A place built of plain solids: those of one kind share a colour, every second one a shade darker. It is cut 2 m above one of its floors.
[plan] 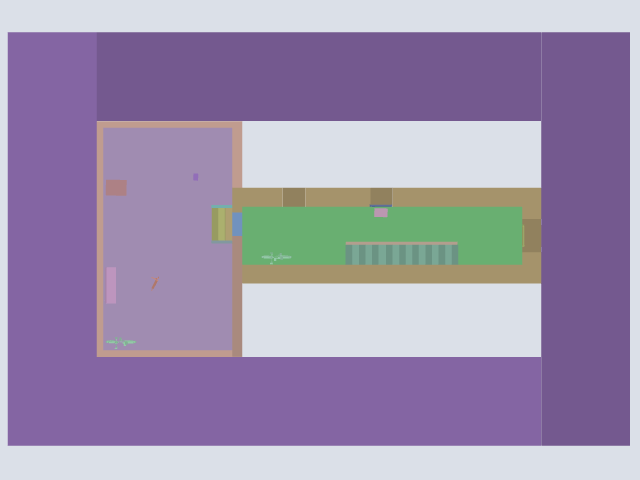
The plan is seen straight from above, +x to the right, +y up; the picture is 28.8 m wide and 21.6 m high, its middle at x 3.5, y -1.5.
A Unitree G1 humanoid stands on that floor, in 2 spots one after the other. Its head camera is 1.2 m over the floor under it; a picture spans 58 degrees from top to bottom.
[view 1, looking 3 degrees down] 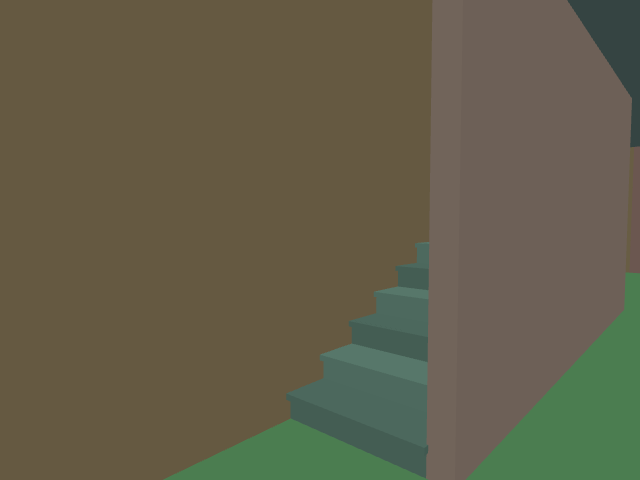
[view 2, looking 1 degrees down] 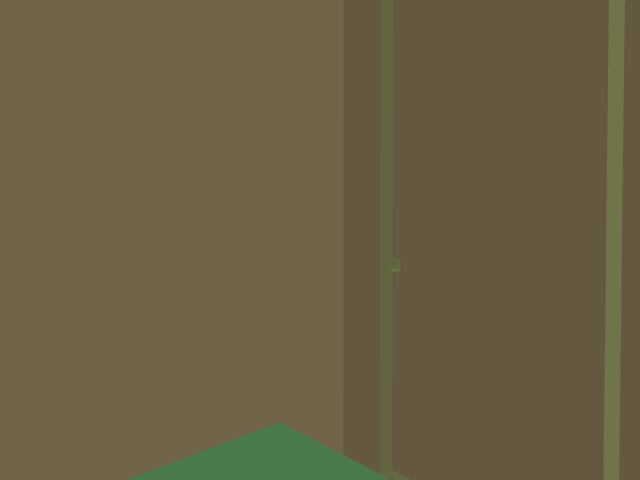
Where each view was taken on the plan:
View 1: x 11.45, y -0.79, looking -138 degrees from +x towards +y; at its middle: wall_hall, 2.73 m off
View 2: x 10.93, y -2.17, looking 47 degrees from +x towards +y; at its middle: wall_hall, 2.45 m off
